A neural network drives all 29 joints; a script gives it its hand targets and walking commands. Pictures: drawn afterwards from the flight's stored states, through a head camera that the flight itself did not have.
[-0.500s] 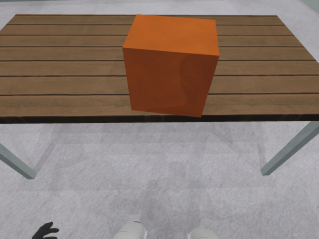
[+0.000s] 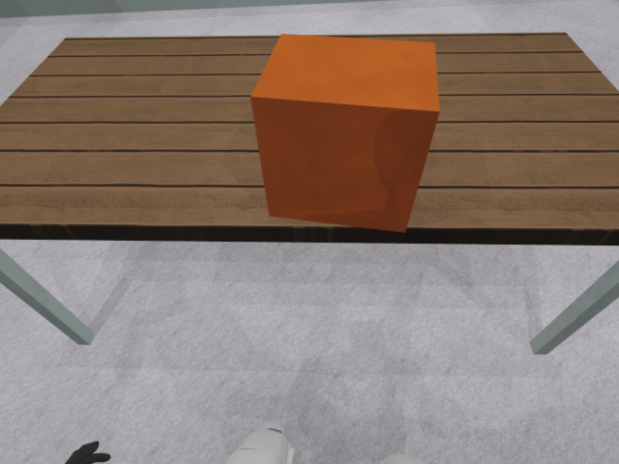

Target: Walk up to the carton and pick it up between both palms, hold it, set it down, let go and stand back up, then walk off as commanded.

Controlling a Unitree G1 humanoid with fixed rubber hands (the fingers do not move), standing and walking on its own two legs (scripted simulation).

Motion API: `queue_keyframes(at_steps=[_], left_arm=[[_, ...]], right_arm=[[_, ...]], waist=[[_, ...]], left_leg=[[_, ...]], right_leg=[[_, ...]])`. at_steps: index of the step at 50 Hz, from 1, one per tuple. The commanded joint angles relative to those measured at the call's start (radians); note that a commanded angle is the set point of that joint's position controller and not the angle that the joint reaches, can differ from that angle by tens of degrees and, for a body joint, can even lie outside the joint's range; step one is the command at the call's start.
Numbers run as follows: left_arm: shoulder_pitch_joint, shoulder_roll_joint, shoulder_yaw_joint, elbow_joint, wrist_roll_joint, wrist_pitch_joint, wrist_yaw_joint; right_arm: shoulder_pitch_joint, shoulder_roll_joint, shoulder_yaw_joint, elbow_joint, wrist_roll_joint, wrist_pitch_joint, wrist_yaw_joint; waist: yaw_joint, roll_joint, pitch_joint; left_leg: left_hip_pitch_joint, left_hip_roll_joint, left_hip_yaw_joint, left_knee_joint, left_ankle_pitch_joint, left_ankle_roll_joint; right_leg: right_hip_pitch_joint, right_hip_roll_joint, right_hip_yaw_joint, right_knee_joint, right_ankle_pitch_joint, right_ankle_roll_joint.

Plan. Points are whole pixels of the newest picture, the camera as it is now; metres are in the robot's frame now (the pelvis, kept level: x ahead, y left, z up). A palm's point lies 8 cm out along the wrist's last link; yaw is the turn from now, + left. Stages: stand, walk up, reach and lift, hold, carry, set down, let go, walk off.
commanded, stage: walk up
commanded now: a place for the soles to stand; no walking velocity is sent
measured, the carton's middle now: (345, 136) +0.61 +0.00 +0.06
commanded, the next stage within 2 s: none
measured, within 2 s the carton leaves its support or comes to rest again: neither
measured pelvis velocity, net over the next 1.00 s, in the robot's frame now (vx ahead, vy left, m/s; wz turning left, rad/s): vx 0.00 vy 0.01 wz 0.02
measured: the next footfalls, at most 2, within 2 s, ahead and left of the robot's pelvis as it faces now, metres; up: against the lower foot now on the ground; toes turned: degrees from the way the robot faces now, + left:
left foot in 0.54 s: +0.10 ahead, +0.18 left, +0.00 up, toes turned -3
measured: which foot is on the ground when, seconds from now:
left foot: down 0.00-0.26, up 0.28-0.52, down 0.54-1.00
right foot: down 0.00-1.00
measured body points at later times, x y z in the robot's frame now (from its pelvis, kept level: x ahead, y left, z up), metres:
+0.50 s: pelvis +0.00 +0.00 +0.00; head +0.02 +0.00 +0.45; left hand +0.07 +0.34 -0.09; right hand +0.09 -0.32 -0.11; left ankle +0.08 +0.16 -0.68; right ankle +0.01 -0.11 -0.69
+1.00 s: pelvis +0.00 +0.01 +0.00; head +0.03 +0.01 +0.45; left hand +0.07 +0.34 -0.10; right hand +0.09 -0.31 -0.10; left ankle +0.08 +0.16 -0.68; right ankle +0.01 -0.10 -0.69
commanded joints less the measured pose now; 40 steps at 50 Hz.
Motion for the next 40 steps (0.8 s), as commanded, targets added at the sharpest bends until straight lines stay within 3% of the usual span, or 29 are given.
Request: queue_keyframes(at_steps=[1, 2, 3, 4, 5, 7, 9, 10, 11, 12, 13, 14, 15, 17, 19, 21, 23, 24, 25, 26, 27, 28, 29, 30, 32, 35, 38, 39, 40], left_arm=[[-0.094, 0.156, 0.033, -0.134, -0.022, 0.0, 0.008], [-0.127, 0.217, 0.047, -0.133, -0.011, 0.003, 0.017], [-0.11, 0.242, 0.058, -0.11, -0.007, 0.004, 0.016], [-0.108, 0.237, 0.055, -0.094, -0.003, -0.001, 0.012], [-0.106, 0.221, 0.057, -0.086, -0.002, -0.006, 0.005], [-0.036, 0.196, 0.058, -0.077, -0.004, -0.012, 0.002], [0.031, 0.201, 0.067, -0.056, -0.004, -0.016, 0.007], [0.041, 0.196, 0.064, -0.055, -0.001, -0.024, 0.011], [0.075, 0.218, 0.07, -0.052, 0.011, -0.035, 0.018], [0.122, 0.296, 0.085, -0.035, 0.026, -0.048, 0.024], [0.078, 0.339, 0.096, -0.043, 0.017, -0.053, 0.027], [0.038, 0.327, 0.096, -0.049, 0.012, -0.055, 0.025], [0.022, 0.309, 0.084, -0.065, 0.011, -0.055, 0.024], [-0.012, 0.272, 0.074, -0.074, 0.007, -0.054, 0.025], [0.0, 0.264, 0.067, -0.073, 0.002, -0.053, 0.026], [-0.004, 0.272, 0.064, -0.081, 0.002, -0.047, 0.022], [-0.045, 0.27, 0.058, -0.093, -0.002, -0.041, 0.019], [-0.086, 0.27, 0.057, -0.103, -0.005, -0.038, 0.013], [-0.109, 0.26, 0.051, -0.103, -0.008, -0.033, 0.011], [-0.102, 0.236, 0.046, -0.098, -0.009, -0.028, 0.01], [-0.073, 0.208, 0.036, -0.082, -0.011, -0.021, 0.011], [-0.056, 0.157, 0.024, -0.1, -0.021, -0.014, 0.009], [-0.084, 0.188, 0.031, -0.114, -0.019, -0.002, 0.017], [-0.088, 0.233, 0.045, -0.1, -0.016, -0.001, 0.021], [-0.098, 0.226, 0.049, -0.078, -0.004, -0.006, 0.012], [-0.015, 0.21, 0.053, -0.058, -0.007, -0.014, 0.008], [0.051, 0.201, 0.059, -0.04, -0.006, -0.023, 0.015], [0.065, 0.226, 0.062, -0.042, 0.006, -0.034, 0.019], [0.097, 0.278, 0.073, -0.036, 0.02, -0.044, 0.022]], right_arm=[[0.138, -0.358, -0.131, -0.017, -0.045, -0.045, -0.015], [0.112, -0.382, -0.133, -0.023, -0.035, -0.042, -0.015], [0.067, -0.366, -0.135, -0.02, -0.031, -0.039, -0.014], [0.049, -0.334, -0.122, -0.023, -0.033, -0.039, -0.016], [0.048, -0.317, -0.119, -0.027, -0.034, -0.036, -0.016], [-0.008, -0.29, -0.108, -0.04, -0.04, -0.033, -0.008], [-0.047, -0.278, -0.106, -0.051, -0.03, -0.026, -0.004], [-0.069, -0.259, -0.099, -0.049, -0.028, -0.021, -0.003], [-0.092, -0.223, -0.084, -0.055, -0.017, -0.019, -0.002], [-0.102, -0.148, -0.069, -0.062, -0.005, -0.02, -0.007], [-0.088, -0.187, -0.081, -0.055, -0.004, -0.015, -0.02], [-0.061, -0.226, -0.09, -0.039, -0.015, -0.007, -0.019], [-0.038, -0.231, -0.091, -0.033, -0.01, -0.008, -0.012], [0.014, -0.222, -0.096, -0.023, -0.007, -0.013, 0.0], [0.031, -0.208, -0.09, -0.023, -0.011, -0.018, 0.003], [0.02, -0.201, -0.085, -0.033, -0.013, -0.016, 0.001], [0.025, -0.199, -0.085, -0.039, -0.012, -0.021, 0.001], [0.042, -0.196, -0.086, -0.033, -0.013, -0.024, 0.003], [0.088, -0.21, -0.097, -0.014, -0.016, -0.028, 0.004], [0.125, -0.23, -0.108, 0.003, -0.02, -0.031, 0.004], [0.152, -0.253, -0.117, 0.009, -0.029, -0.034, 0.0], [0.139, -0.326, -0.125, -0.009, -0.045, -0.041, -0.006], [0.098, -0.362, -0.124, -0.03, -0.039, -0.043, -0.004], [0.05, -0.362, -0.126, -0.029, -0.028, -0.038, -0.006], [0.033, -0.328, -0.117, -0.023, -0.034, -0.034, -0.011], [-0.028, -0.297, -0.107, -0.039, -0.036, -0.031, -0.004], [-0.091, -0.265, -0.094, -0.044, -0.03, -0.019, -0.001], [-0.1, -0.239, -0.085, -0.054, -0.016, -0.019, 0.0], [-0.112, -0.183, -0.071, -0.061, -0.005, -0.017, 0.002]], waist=[[-0.094, 0.138, -0.104], [-0.088, 0.095, -0.085], [-0.069, 0.07, -0.05], [-0.064, 0.049, -0.028], [-0.068, 0.063, -0.028], [-0.035, 0.14, -0.066], [-0.005, 0.16, -0.123], [0.012, 0.132, -0.131], [0.042, 0.043, -0.15], [0.079, -0.187, -0.149], [0.063, -0.134, -0.094], [0.037, -0.049, -0.062], [0.013, -0.033, -0.048], [-0.004, -0.103, -0.047], [-0.002, -0.155, -0.096], [0.001, -0.177, -0.107], [-0.019, -0.199, -0.082], [-0.045, -0.209, -0.079], [-0.074, -0.189, -0.095], [-0.084, -0.133, -0.107], [-0.101, -0.051, -0.112], [-0.093, 0.149, -0.121], [-0.084, 0.133, -0.104], [-0.068, 0.09, -0.072], [-0.065, 0.066, -0.036], [-0.038, 0.157, -0.087], [0.012, 0.148, -0.128], [0.025, 0.054, -0.153], [0.048, -0.075, -0.147]], left_leg=[[0.152, 0.237, -0.596, -0.444, -0.048, 0.251], [0.128, 0.305, -0.754, -0.507, -0.205, 0.328], [0.081, 0.289, -0.73, -0.511, -0.277, 0.316], [0.048, 0.245, -0.666, -0.492, -0.243, 0.291], [0.034, 0.219, -0.623, -0.469, -0.208, 0.281], [0.001, 0.198, -0.569, -0.442, -0.123, 0.253], [-0.024, 0.181, -0.507, -0.392, -0.048, 0.231], [-0.068, 0.155, -0.452, -0.343, 0.003, 0.203], [-0.204, 0.096, -0.313, -0.202, 0.034, 0.151], [-0.37, -0.056, -0.062, 0.098, 0.041, 0.064], [-0.444, -0.065, 0.03, 0.185, -0.169, 0.04], [-0.405, -0.027, -0.004, 0.222, -0.149, 0.036], [-0.335, -0.015, 0.009, 0.222, -0.12, 0.034], [-0.282, 0.01, 0.028, 0.192, -0.087, 0.034], [-0.251, 0.018, 0.074, 0.154, -0.076, 0.03], [-0.175, 0.021, 0.118, 0.114, -0.086, 0.028], [-0.073, 0.033, 0.16, 0.03, -0.009, 0.039], [0.03, 0.023, 0.178, -0.052, 0.066, 0.044], [0.132, -0.002, 0.179, -0.107, 0.105, 0.056], [0.188, -0.017, 0.12, -0.157, 0.052, 0.077], [0.205, -0.004, -0.002, -0.231, 0.004, 0.104], [0.19, 0.174, -0.414, -0.369, 0.056, 0.188], [0.129, 0.265, -0.687, -0.473, -0.07, 0.296], [0.088, 0.284, -0.716, -0.505, -0.238, 0.313], [0.046, 0.23, -0.643, -0.484, -0.233, 0.282], [0.013, 0.197, -0.56, -0.436, -0.077, 0.243], [-0.092, 0.161, -0.463, -0.366, -0.027, 0.202], [-0.159, 0.114, -0.34, -0.255, 0.032, 0.155], [-0.314, 0.006, -0.145, -0.034, 0.045, 0.085]], right_leg=[[-0.26, 0.031, 0.063, 0.156, -0.122, -0.017], [-0.277, 0.04, 0.142, 0.194, -0.253, -0.02], [-0.259, 0.019, 0.168, 0.209, -0.217, -0.028], [-0.24, 0.019, 0.18, 0.16, -0.197, -0.033], [-0.225, 0.023, 0.184, 0.119, -0.186, -0.034], [-0.129, 0.029, 0.172, 0.036, -0.11, -0.031], [0.007, 0.043, 0.142, -0.108, -0.02, -0.036], [0.082, 0.039, 0.15, -0.214, 0.001, -0.049], [0.233, -0.025, 0.245, -0.346, -0.039, -0.062], [0.367, -0.211, 0.463, -0.536, -0.143, -0.077], [0.324, -0.358, 0.563, -0.592, -0.094, -0.106], [0.25, -0.346, 0.552, -0.589, -0.09, -0.109], [0.196, -0.331, 0.503, -0.58, -0.02, -0.114], [0.215, -0.271, 0.354, -0.502, 0.192, -0.118], [0.254, -0.251, 0.269, -0.422, 0.481, -0.105], [0.191, -0.263, 0.244, -0.4, 0.491, -0.138], [0.08, -0.246, 0.196, -0.366, 0.444, -0.158], [-0.005, -0.222, 0.158, -0.342, 0.336, -0.162], [-0.076, -0.193, 0.123, -0.289, 0.228, -0.14], [-0.115, -0.158, 0.096, -0.199, 0.168, -0.116], [-0.133, -0.121, 0.057, -0.057, 0.196, -0.09], [-0.213, -0.021, 0.036, 0.135, 0.087, -0.029], [-0.248, 0.037, 0.121, 0.154, -0.208, -0.011], [-0.242, 0.03, 0.151, 0.178, -0.236, -0.02], [-0.225, 0.027, 0.176, 0.12, -0.19, -0.031], [-0.121, 0.023, 0.166, 0.023, -0.1, -0.024], [0.08, 0.037, 0.152, -0.201, 0.004, -0.043], [0.166, -0.024, 0.215, -0.313, -0.025, -0.065], [0.297, -0.138, 0.358, -0.452, -0.122, -0.094]])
